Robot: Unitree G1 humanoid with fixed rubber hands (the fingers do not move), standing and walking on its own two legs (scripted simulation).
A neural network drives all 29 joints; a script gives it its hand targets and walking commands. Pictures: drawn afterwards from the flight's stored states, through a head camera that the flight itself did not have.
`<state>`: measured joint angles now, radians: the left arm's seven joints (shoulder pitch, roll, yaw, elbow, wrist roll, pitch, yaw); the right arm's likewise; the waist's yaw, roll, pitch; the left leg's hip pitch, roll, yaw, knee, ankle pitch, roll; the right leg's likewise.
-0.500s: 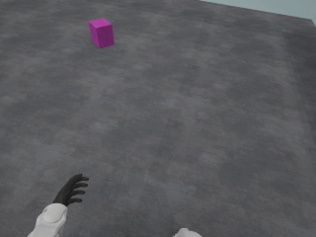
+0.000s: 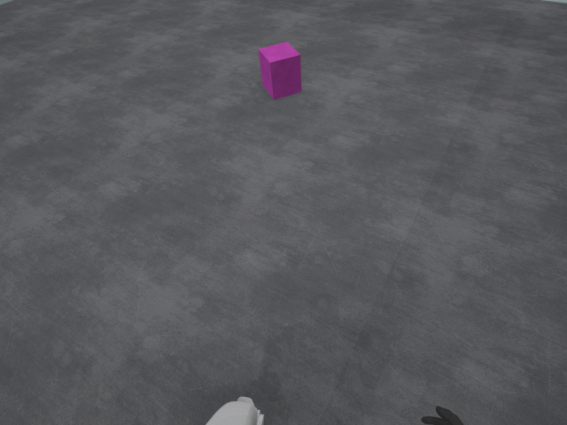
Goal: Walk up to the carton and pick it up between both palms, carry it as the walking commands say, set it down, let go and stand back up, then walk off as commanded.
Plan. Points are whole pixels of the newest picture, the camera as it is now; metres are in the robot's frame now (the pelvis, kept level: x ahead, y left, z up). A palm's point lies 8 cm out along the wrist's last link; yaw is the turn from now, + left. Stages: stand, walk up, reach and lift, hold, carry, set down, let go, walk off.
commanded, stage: walk up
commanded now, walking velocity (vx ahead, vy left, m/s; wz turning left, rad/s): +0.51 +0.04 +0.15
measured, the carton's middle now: (280, 70) +2.19 +0.28 -0.63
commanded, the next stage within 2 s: none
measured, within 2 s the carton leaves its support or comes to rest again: neither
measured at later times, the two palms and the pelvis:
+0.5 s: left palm (158, 262) +0.40 +0.29 -0.08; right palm (472, 386) +0.22 -0.24 -0.07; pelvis +0.25 +0.04 +0.02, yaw +7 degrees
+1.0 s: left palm (147, 270) +0.39 +0.32 -0.10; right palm (382, 187) +0.64 -0.16 -0.10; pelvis +0.47 +0.07 +0.01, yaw +11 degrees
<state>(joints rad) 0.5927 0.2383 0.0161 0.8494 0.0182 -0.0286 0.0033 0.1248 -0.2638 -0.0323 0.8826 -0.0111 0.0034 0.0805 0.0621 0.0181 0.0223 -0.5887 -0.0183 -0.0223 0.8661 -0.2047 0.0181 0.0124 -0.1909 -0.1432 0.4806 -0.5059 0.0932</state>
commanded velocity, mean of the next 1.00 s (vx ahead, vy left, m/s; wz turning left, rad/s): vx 0.51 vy -0.03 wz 0.01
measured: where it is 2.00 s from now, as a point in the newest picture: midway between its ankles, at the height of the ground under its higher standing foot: (285, 258)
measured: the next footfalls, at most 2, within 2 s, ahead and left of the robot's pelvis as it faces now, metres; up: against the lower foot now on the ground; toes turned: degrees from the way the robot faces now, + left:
left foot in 0.08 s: +0.17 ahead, +0.15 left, +0.00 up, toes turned -1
right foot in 0.62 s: +0.48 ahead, -0.09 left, +0.00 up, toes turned +3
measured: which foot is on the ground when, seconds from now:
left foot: up 0.00-0.06, down 0.08-0.60, up 0.62-1.00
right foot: down 0.00-0.08, up 0.10-0.60, down 0.62-1.00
